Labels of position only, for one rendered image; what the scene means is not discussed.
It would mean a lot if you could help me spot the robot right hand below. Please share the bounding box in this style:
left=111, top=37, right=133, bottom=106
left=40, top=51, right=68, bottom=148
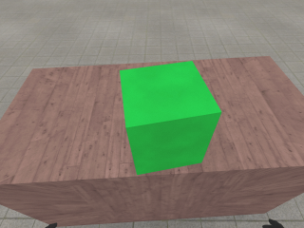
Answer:
left=262, top=218, right=284, bottom=228

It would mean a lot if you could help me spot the carton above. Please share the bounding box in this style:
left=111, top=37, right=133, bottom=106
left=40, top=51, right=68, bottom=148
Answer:
left=120, top=61, right=221, bottom=175

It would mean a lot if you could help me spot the pedestal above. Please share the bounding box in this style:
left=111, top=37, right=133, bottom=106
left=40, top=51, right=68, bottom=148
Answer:
left=0, top=56, right=304, bottom=227

